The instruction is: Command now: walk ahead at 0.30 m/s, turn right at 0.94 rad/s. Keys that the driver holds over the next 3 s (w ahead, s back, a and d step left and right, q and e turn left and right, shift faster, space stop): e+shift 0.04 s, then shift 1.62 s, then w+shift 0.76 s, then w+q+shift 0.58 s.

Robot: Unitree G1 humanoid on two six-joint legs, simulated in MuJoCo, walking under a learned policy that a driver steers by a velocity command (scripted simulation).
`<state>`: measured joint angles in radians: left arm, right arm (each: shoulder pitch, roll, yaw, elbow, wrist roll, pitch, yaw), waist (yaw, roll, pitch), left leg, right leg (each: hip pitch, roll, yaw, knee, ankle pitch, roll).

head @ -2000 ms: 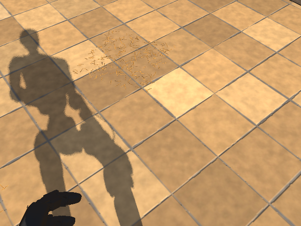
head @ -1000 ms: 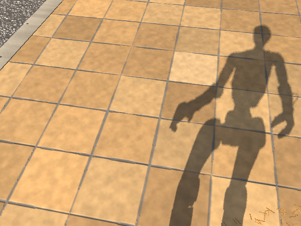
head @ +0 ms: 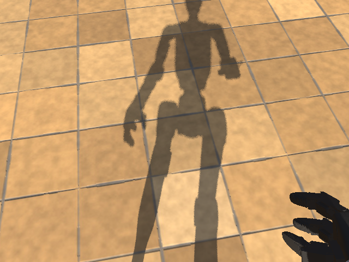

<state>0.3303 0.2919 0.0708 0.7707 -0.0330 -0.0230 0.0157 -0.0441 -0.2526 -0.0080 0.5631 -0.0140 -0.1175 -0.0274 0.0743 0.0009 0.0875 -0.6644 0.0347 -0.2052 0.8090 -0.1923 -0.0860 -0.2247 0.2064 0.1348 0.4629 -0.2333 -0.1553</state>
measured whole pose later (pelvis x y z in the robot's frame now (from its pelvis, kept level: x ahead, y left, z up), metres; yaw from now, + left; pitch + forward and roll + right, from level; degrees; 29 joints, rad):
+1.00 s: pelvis +0.20 +0.03 +0.00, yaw -12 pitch -1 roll +0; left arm 0.24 0.21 0.03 0.80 0.01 -0.01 0.02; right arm 0.18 -0.21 -0.04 0.80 -0.01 0.00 -0.03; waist 0.00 0.00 0.02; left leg -0.31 -0.01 -0.05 0.55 -0.22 -0.02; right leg -0.20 0.04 0.04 0.56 -0.36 -0.02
